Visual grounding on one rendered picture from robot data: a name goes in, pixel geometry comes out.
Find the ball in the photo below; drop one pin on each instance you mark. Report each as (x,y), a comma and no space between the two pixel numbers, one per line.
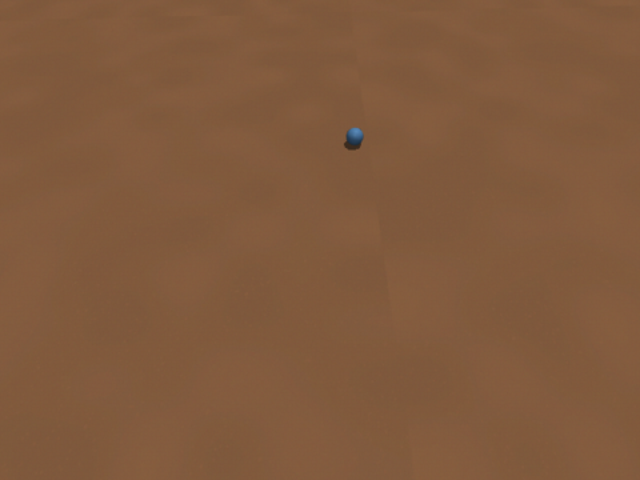
(354,136)

